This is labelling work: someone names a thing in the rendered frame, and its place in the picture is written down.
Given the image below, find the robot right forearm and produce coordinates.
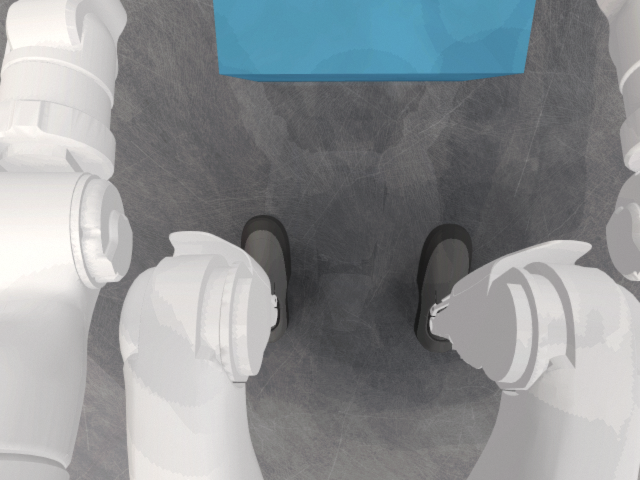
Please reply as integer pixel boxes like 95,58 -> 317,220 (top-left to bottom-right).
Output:
596,0 -> 640,172

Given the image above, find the carton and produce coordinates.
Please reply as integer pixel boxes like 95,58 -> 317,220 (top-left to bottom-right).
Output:
213,0 -> 536,82

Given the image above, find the left robot upper arm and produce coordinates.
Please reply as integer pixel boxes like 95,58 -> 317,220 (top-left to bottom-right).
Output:
0,172 -> 133,480

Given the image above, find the right robot upper arm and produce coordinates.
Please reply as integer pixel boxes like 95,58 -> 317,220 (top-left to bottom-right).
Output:
606,170 -> 640,281

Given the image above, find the right robot thigh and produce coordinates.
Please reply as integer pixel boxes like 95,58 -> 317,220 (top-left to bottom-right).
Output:
467,262 -> 640,480

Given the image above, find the robot right foot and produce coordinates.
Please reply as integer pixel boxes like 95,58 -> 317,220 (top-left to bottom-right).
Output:
414,224 -> 472,353

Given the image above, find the robot left forearm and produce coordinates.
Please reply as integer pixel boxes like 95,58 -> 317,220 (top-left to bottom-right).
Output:
0,0 -> 127,180

